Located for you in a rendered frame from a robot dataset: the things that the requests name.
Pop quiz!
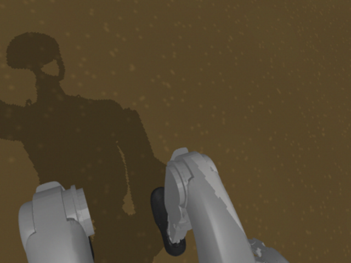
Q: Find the right robot hand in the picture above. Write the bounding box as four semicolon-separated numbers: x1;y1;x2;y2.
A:
248;238;289;263

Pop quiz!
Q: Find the right robot foot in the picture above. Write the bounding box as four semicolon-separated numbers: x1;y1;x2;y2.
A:
150;187;186;256

